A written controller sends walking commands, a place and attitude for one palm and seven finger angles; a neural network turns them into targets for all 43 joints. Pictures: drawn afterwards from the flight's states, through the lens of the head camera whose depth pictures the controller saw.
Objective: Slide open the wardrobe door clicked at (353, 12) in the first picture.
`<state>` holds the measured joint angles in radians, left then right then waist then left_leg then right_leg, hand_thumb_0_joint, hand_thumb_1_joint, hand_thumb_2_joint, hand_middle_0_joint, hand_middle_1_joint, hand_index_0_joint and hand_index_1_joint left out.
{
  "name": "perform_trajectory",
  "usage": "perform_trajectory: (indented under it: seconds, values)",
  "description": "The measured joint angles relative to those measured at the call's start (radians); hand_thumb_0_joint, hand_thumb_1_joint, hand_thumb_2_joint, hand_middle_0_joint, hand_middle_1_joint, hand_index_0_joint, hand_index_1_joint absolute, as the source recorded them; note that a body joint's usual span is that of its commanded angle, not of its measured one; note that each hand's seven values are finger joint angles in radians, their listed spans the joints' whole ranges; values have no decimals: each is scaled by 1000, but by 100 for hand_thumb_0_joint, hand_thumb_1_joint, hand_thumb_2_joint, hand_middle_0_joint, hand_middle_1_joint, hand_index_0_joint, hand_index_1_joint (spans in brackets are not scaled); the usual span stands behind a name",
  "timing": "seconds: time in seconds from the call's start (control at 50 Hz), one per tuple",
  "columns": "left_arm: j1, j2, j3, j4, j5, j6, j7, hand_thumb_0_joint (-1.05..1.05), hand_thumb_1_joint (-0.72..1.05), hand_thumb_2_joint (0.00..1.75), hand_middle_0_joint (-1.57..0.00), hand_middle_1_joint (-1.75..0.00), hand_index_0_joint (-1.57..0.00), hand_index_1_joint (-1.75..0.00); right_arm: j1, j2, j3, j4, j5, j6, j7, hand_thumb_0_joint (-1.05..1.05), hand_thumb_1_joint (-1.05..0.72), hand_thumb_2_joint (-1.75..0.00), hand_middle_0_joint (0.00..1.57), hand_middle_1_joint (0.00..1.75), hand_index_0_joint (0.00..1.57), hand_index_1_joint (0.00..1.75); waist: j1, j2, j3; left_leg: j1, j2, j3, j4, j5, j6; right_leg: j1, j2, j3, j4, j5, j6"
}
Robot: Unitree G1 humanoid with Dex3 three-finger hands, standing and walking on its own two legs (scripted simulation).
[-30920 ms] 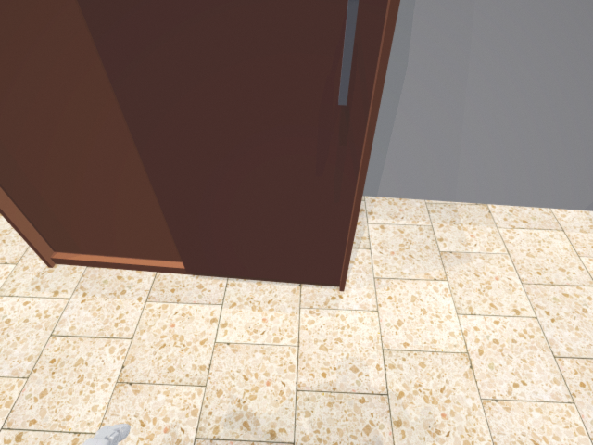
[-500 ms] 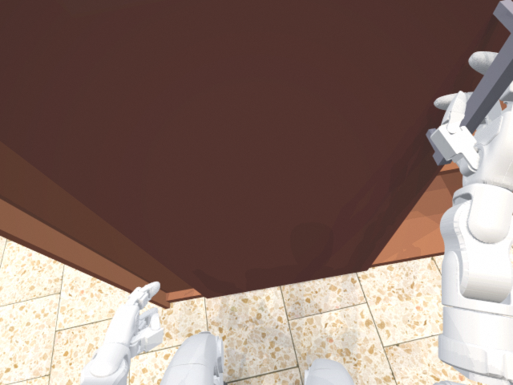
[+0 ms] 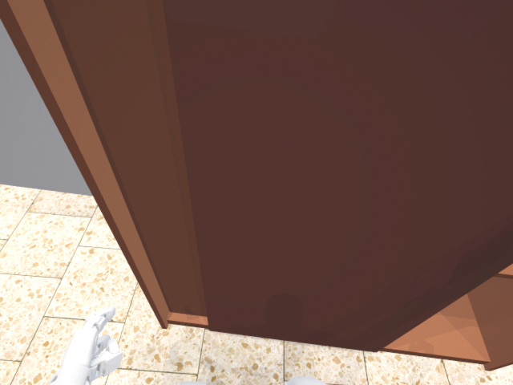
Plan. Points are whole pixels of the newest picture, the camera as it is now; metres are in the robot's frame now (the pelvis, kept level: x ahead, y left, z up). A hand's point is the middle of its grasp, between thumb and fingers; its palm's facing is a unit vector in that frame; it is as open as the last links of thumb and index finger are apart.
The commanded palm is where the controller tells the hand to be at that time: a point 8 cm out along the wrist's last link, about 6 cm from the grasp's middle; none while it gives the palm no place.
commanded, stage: stop walking and hold the door there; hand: right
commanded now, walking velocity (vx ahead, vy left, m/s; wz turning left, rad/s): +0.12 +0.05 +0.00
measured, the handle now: out of the picture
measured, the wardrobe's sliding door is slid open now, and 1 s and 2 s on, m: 0.42 0.42 0.42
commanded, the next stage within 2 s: none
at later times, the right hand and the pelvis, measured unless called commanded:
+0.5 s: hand out of the picture +0.31 -0.36 +0.16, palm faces +0.51 +0.83 -0.21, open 5.8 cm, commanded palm +0.26 -0.37 +0.13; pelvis -0.07 -0.04 +0.01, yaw +5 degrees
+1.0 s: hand out of the picture +0.31 -0.36 +0.16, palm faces +0.52 +0.82 -0.26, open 5.7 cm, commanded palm +0.26 -0.38 +0.13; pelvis -0.07 -0.05 +0.00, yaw +4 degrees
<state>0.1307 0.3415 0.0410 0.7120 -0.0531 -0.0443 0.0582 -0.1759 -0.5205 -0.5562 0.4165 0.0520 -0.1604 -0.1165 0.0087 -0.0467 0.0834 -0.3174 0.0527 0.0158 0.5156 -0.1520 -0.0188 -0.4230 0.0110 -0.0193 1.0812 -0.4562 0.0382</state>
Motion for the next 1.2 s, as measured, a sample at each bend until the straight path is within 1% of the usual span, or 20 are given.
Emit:
perform_trajectory:
  seconds: [0.1,0.14,0.16,0.2,0.26,0.3,0.36,0.46,0.54,0.58,0.64,0.74,0.8,0.86,0.92,1.02,1.06,1.12,1.16,1.2]
  values:
    - [94,15,12,29,9,1,10,1,90,90,-20,-30,-19,-30,-27,-1,28,13,-15,-17,3,-16,-64,-81,46,140,33,137,25,44,-62,-10,2,-6,-47,48,-14,109,-16,-7,-314,26,-29]
    - [122,22,17,31,13,-2,13,1,90,90,-20,-30,-19,-30,-43,4,48,5,-20,-29,0,-16,-64,-82,46,140,33,137,36,42,-80,-26,-7,0,-41,54,-21,170,-29,-2,-474,98,-41]
    - [127,15,19,35,15,-1,15,1,90,90,-20,-30,-19,-30,-50,5,56,3,-20,-35,-3,-15,-64,-82,46,140,32,137,37,53,-77,-37,-4,-7,-20,19,-19,172,-25,-11,-489,149,-51]
    - [146,-6,13,28,12,4,15,1,90,90,-20,-30,-19,-30,-46,15,67,4,-19,-37,-14,-15,-66,-82,46,140,31,136,33,56,-83,-65,-26,-21,81,-139,-7,180,-35,-33,-504,176,-70]
    - [196,-56,-2,19,9,-5,15,1,90,90,-20,-30,-19,-30,-42,33,98,17,-29,-21,-26,-13,-69,-82,46,140,30,136,45,29,-111,-91,-72,-18,297,-188,2,194,-59,-23,-578,215,-82]
    - [220,-90,-20,25,8,-10,9,1,90,90,-20,-30,-19,-30,-54,41,125,15,-24,-1,-26,-12,-71,-82,46,140,30,137,35,25,-120,-63,-79,0,318,-184,-2,202,-67,-21,-622,247,-82]
    - [225,-136,-53,33,12,-12,2,1,90,90,-20,-30,-19,-30,-73,40,145,0,-10,24,-30,-10,-73,-81,46,140,30,137,8,36,-122,0,-75,22,247,-220,-4,199,-72,-41,-654,273,-82]
    - [177,-178,-92,23,25,-20,-4,1,90,90,-21,-30,-20,-30,-101,10,138,-3,3,51,-31,-11,-73,-80,46,140,29,137,-6,43,-99,82,-81,38,112,-249,-2,167,-74,-70,-664,300,-82]
    - [129,-171,-103,2,28,-28,-9,1,90,90,-21,-30,-20,-30,-151,-21,130,31,9,87,-31,-11,-74,-79,46,140,28,137,-16,47,-75,145,-82,46,-39,-198,6,126,-69,-89,-633,304,-78]
    - [104,-155,-102,-5,29,-29,-9,1,90,90,-21,-30,-20,-30,-180,-37,120,65,8,98,-31,-11,-74,-79,46,140,27,137,-20,52,-69,160,-77,38,-96,-137,24,102,-63,-102,-603,297,-76]
    - [88,-116,-86,-8,29,-19,-4,1,90,90,-21,-30,-20,-30,-202,-42,110,129,2,101,-29,-11,-74,-79,46,140,26,137,-6,23,-69,149,-86,46,-73,-108,41,88,-74,-94,-568,281,-68]
    - [135,-50,-49,10,13,0,13,1,90,90,-21,-30,-20,-30,-220,-25,128,194,-5,68,-18,-11,-72,-81,45,139,28,138,-9,20,-112,153,-80,60,-36,-156,41,67,-67,-74,-489,170,-49]
    - [158,-20,-31,29,6,10,23,1,90,90,-21,-30,-20,-30,-213,-14,145,190,-10,41,-7,-12,-71,-83,45,139,31,139,-12,28,-113,170,-68,65,-8,-184,31,93,-57,-73,-501,248,-65]
    - [164,-14,-17,33,4,18,30,1,90,90,-20,-30,-20,-30,-194,-9,157,159,-4,27,-7,-12,-70,-85,45,140,33,139,-22,48,-110,164,-47,51,24,-205,17,108,-38,-90,-502,223,-88]
    - [151,-25,-17,15,9,12,35,1,90,90,-20,-30,-19,-30,-185,-15,156,138,-1,18,-13,-12,-70,-84,45,140,33,139,-15,50,-93,143,-40,30,40,-208,12,98,-26,-92,-509,224,-96]
    - [120,-43,-26,-11,4,6,22,1,90,90,-20,-30,-19,-30,-212,-4,161,133,1,23,-24,-14,-70,-81,46,140,31,140,-17,0,-47,130,-47,47,12,-177,9,61,-29,-68,-501,247,-84]
    - [113,-47,-24,-10,0,11,14,1,90,90,-20,-30,-20,-30,-232,12,176,135,3,22,-24,-14,-71,-80,46,140,31,140,-27,-4,-37,123,-31,47,23,-180,4,28,-13,-45,-398,148,-53]
    - [105,-47,-24,3,4,17,6,1,90,90,-20,-30,-20,-30,-253,49,201,130,-3,10,-13,-13,-71,-80,46,140,33,140,-30,13,-28,126,22,49,30,-186,-16,-3,6,-24,-252,36,-32]
    - [98,-46,-23,5,10,19,3,1,90,90,-20,-30,-20,-30,-257,70,217,119,-12,-6,2,-13,-71,-80,46,140,35,140,-23,29,-24,128,63,53,33,-189,-37,3,-3,-25,-254,23,-28]
    - [88,-46,-20,4,15,20,2,1,90,90,-20,-30,-20,-30,-263,91,242,95,-16,-20,15,-14,-71,-81,46,140,36,140,-16,45,-17,126,104,58,47,-197,-61,32,-20,-31,-326,38,-27]
